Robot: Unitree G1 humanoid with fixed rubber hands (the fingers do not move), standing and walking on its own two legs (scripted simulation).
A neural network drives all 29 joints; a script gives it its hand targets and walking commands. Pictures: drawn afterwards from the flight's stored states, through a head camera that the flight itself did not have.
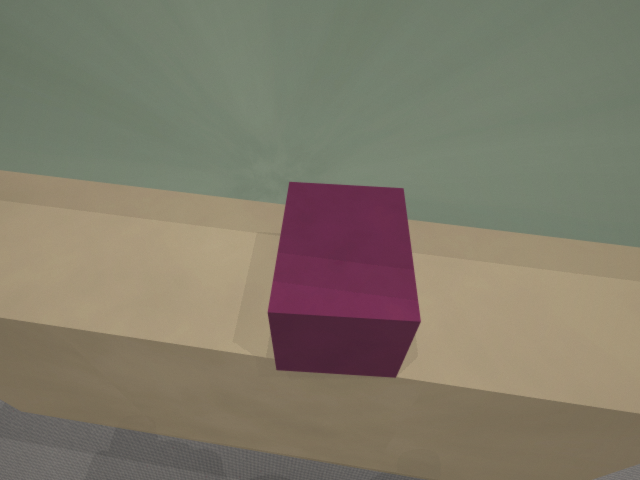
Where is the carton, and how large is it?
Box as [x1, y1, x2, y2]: [268, 182, 420, 377]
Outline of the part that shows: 289,182 268,307 268,317 276,369 395,377 420,321 403,188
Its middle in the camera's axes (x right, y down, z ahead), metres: +0.03 +0.06 +0.61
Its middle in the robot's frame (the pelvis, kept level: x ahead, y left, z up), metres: +0.42 -0.03 -0.02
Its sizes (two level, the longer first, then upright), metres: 0.242 0.185 0.174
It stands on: a pedestal, 0.67 m high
